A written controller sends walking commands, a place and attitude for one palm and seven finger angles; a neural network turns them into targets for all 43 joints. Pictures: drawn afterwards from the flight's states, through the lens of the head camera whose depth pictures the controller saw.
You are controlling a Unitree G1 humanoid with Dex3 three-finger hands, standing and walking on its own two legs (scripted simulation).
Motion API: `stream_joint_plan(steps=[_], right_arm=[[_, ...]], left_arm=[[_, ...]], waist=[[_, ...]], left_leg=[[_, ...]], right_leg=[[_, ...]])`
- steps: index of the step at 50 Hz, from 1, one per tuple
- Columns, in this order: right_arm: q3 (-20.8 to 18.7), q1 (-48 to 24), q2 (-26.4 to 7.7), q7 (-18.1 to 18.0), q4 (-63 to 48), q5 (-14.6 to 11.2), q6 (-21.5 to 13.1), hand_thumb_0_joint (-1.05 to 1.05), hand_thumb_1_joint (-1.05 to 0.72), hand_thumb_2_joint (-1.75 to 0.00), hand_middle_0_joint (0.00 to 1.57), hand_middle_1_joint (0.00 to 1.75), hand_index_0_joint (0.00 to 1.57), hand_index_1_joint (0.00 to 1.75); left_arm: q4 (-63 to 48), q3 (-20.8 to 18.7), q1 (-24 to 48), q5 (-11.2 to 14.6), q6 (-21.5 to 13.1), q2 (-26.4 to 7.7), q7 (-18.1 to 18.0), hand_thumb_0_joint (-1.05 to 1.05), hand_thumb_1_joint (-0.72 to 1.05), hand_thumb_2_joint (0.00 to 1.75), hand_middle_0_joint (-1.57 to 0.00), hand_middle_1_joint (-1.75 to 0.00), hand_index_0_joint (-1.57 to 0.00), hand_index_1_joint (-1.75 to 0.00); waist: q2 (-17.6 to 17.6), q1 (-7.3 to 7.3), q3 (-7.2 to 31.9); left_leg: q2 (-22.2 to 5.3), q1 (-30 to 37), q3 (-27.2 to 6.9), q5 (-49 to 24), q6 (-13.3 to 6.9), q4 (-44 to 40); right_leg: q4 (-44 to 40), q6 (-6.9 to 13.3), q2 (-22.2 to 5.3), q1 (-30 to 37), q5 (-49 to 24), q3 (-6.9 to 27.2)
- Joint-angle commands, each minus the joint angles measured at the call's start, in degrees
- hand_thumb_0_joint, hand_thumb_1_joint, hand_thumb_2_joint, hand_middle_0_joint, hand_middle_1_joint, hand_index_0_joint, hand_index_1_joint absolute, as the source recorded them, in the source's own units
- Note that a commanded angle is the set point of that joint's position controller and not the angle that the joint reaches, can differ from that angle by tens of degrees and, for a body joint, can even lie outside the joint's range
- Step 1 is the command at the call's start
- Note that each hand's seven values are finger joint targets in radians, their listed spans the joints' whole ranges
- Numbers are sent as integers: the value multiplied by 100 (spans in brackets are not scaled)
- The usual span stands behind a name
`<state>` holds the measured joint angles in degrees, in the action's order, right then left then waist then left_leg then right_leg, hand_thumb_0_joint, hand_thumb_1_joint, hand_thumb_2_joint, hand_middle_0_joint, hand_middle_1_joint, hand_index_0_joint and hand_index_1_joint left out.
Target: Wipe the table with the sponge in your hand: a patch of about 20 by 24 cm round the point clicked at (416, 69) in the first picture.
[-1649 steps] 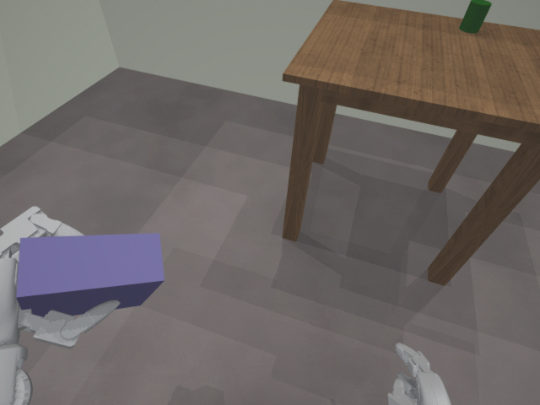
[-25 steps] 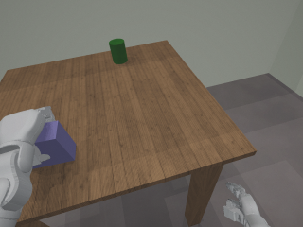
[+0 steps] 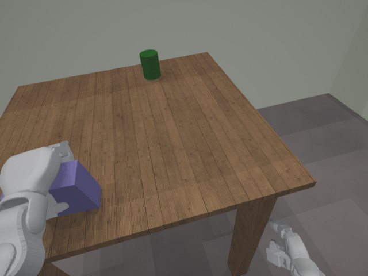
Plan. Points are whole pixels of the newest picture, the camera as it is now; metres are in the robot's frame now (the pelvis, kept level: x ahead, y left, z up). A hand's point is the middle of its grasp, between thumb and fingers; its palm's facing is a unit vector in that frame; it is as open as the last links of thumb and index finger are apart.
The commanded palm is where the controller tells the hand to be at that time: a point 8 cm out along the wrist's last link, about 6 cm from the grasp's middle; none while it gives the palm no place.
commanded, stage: lift the sponge slowly off the table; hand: left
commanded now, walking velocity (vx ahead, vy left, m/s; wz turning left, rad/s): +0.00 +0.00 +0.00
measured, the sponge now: (62, 195) +0.23 +0.30 +0.09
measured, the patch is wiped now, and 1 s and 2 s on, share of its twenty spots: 1.00 1.00 1.00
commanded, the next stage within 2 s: none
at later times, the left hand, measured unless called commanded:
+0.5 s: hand (57, 187) +0.21 +0.28 +0.14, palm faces +0.08 -0.06 -0.99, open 9.6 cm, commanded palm +0.18 +0.27 +0.21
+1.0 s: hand (53, 177) +0.22 +0.27 +0.17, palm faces +0.08 -0.03 -1.00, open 9.6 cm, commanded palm +0.18 +0.28 +0.25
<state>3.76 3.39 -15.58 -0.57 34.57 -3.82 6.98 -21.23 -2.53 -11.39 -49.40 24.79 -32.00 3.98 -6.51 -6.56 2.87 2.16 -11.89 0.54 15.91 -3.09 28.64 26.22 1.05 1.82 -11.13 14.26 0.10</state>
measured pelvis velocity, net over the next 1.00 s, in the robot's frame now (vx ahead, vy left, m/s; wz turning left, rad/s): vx -0.02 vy -0.03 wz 0.02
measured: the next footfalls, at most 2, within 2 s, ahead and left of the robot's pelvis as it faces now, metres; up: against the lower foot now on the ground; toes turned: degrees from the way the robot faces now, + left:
none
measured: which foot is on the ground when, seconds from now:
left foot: down 0.00-1.00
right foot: down 0.00-1.00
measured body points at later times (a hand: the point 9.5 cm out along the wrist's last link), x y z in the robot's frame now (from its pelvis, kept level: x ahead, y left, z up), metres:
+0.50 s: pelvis -0.01 -0.02 +0.00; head -0.02 -0.06 +0.45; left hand +0.20 +0.28 +0.20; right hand +0.24 -0.20 -0.08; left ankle -0.01 +0.08 -0.74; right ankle +0.00 -0.11 -0.74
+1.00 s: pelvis -0.02 -0.03 +0.00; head -0.04 -0.08 +0.45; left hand +0.21 +0.27 +0.22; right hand +0.24 -0.23 -0.08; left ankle -0.01 +0.08 -0.74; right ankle +0.00 -0.11 -0.74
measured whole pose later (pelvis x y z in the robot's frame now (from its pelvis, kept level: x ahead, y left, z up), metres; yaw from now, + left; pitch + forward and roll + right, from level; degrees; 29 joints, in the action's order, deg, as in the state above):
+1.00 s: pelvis -0.02 -0.03 +0.00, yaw +1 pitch -4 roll +0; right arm 3.7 2.0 -16.8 -4.6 37.1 -3.3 2.7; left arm -13.1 -1.4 -0.2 -45.8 21.4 -37.9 9.9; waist -7.1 -8.1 0.2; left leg 0.8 -9.9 -1.5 13.4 -0.5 27.0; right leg 25.6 3.7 3.2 -9.2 12.8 -1.8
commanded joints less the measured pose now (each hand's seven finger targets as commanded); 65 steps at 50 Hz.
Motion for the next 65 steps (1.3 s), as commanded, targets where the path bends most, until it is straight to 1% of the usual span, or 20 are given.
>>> stream_joint_plan(steps=[1, 5, 14, 16, 22, 25, 26, 29, 31, 34, 36, 39, 41, 44, 46, 49, 51, 60, 61, 65], right_arm=[[-231, -1490, -516, 2, -1171, -3, -403, 0, -90, -90, 20, 30, 20, 30], [-252, -1267, -565, -79, -1011, 33, -387, 0, -90, -90, 20, 30, 20, 30], [-210, -1335, -539, -197, -955, 80, -550, 0, -90, -90, 20, 30, 20, 30], [-188, -1547, -508, -199, -1042, 39, -614, 0, -90, -90, 20, 30, 20, 30], [-165, -1406, -499, -270, -966, 87, -691, 0, -90, -90, 20, 30, 20, 30], [-191, -1337, -533, -285, -850, 98, -694, 0, -90, -90, 20, 30, 20, 30], [-168, -1539, -515, -294, -940, 63, -758, 0, -90, -90, 20, 30, 20, 30], [-183, -1327, -537, -314, -844, 127, -727, 0, -90, -90, 20, 30, 20, 30], [-166, -1550, -534, -309, -889, 77, -775, 0, -90, -90, 20, 30, 20, 30], [-198, -1333, -568, -336, -788, 114, -716, 0, -90, -90, 20, 30, 20, 30], [-170, -1572, -544, -343, -860, 32, -762, 0, -90, -90, 20, 30, 20, 30], [-206, -1390, -589, -366, -807, 82, -731, 0, -90, -90, 20, 30, 20, 30], [-171, -1642, -530, -371, -923, 10, -805, 0, -90, -90, 20, 30, 20, 30], [-200, -1388, -598, -408, -814, 79, -757, 0, -90, -90, 20, 30, 20, 30], [-158, -1653, -534, -426, -918, 5, -821, 0, -90, -90, 20, 30, 20, 30], [-204, -1395, -600, -457, -798, 92, -766, 0, -90, -90, 20, 30, 20, 30], [-178, -1652, -566, -460, -859, 16, -811, 0, -90, -90, 20, 30, 20, 30], [-187, -1549, -605, -408, -788, 1, -718, 0, -90, -90, 20, 30, 20, 30], [-135, -1795, -546, -413, -907, -66, -781, 0, -90, -90, 20, 30, 20, 30], [-173, -1602, -566, -402, -904, 11, -756, 0, -90, -90, 20, 30, 20, 30]], left_arm=[[-980, -261, 58, 30, 68, -748, 104, 0, 10, 130, -120, -160, -120, -160], [-675, -380, 497, 24, 97, -976, 36, 0, 10, 130, -120, -160, -120, -160], [-660, -352, 1299, -96, 50, -1162, 32, 0, 10, 130, -120, -160, -120, -160], [-958, -616, 1274, -90, 17, -1419, 39, 0, 10, 130, -120, -160, -120, -160], [-810, -495, 1840, -71, -78, -1429, 76, 0, 10, 130, -120, -160, -120, -160], [-630, -681, 1979, -52, -170, -1637, 75, 0, 10, 130, -120, -160, -120, -160], [-804, -906, 2013, -50, -174, -1854, 59, 0, 10, 130, -120, -160, -120, -160], [-499, -876, 2068, -13, -239, -1837, 52, 0, 10, 130, -120, -160, -120, -160], [-722, -1230, 2145, 1, -286, -2205, 29, 0, 10, 130, -120, -160, -120, -160], [-269, -1073, 2138, 82, -273, -2036, 79, 0, 10, 130, -120, -160, -120, -160], [-405, -1167, 2387, 125, -254, -2168, 116, 0, 10, 130, -120, -160, -120, -160], [-224, -991, 2309, 197, -272, -2024, 219, 0, 10, 130, -120, -160, -120, -160], [-562, -1038, 2388, 192, -283, -2090, 277, 0, 10, 130, -120, -160, -120, -160], [-169, -999, 2502, 182, -321, -2146, 338, 0, 10, 130, -120, -160, -120, -160], [-449, -975, 2849, 127, -332, -2167, 336, 0, 10, 130, -120, -160, -120, -160], [-26, -1142, 2945, 118, -373, -2361, 288, 0, 10, 130, -120, -160, -120, -160], [-239, -1273, 3286, 80, -357, -2560, 254, 0, 10, 130, -120, -160, -120, -160], [243, -865, 3402, 212, -67, -2208, 469, 0, 10, 130, -120, -160, -120, -160], [101, -787, 3549, 190, -22, -2140, 518, 0, 10, 130, -120, -160, -120, -160], [-270, -793, 3434, 146, -90, -2228, 624, 0, 10, 130, -120, -160, -120, -160]], waist=[[278, -145, 637], [544, -87, 431], [230, -114, 733], [146, -175, 901], [155, -115, 779], [255, -97, 803], [223, -141, 865], [291, -135, 875], [46, -191, 1021], [171, -133, 821], [54, -106, 799], [128, -96, 802], [63, -107, 940], [247, -87, 737], [99, -80, 803], [286, -135, 817], [54, -134, 900], [192, -106, 782], [18, -97, 835], [169, -159, 1158]], left_leg=[[-242, 65, -555, -1610, 70, -466], [-231, 19, -519, -1326, 80, -530], [-141, 237, -492, -1386, 61, -524], [-117, 308, -570, -1393, 44, -503], [-88, 324, -473, -1341, 37, -475], [-72, 393, -470, -1419, 50, -470], [-61, 435, -530, -1407, 42, -432], [-22, 416, -431, -1550, 55, -400], [-13, 467, -521, -1516, 68, -385], [-1, 409, -402, -1579, 73, -339], [1, 430, -465, -1448, 82, -347], [-3, 394, -401, -1492, 73, -344], [8, 469, -476, -1457, 61, -342], [-17, 353, -433, -1301, 67, -387], [-20, 420, -486, -1170, 73, -430], [-8, 358, -435, -1206, 84, -419], [10, 415, -503, -1142, 102, -446], [-34, 219, -459, -1037, 133, -549], [-40, 258, -515, -933, 133, -583], [-36, 341, -489, -1170, 99, -546]], right_leg=[[-149, 342, 114, 412, -1084, 232], [-264, 290, 46, 291, -783, 124], [-333, 349, 34, 457, -813, 200], [-317, 406, 90, 555, -819, 467], [-413, 370, 3, 448, -726, 297], [-469, 348, -24, 490, -862, 358], [-476, 420, 36, 521, -856, 630], [-489, 361, -47, 600, -1063, 401], [-485, 444, -13, 669, -1032, 774], [-532, 364, -87, 591, -1170, 502], [-566, 412, -44, 532, -1008, 801], [-539, 347, -132, 571, -1162, 518], [-516, 390, -83, 591, -1070, 763], [-586, 326, -152, 481, -865, 478], [-609, 392, -101, 431, -601, 751], [-615, 368, -171, 512, -661, 570], [-633, 441, -110, 497, -515, 895], [-592, 340, -195, 450, -517, 548], [-606, 403, -150, 409, -331, 721], [-457, 355, -217, 600, -679, 487]])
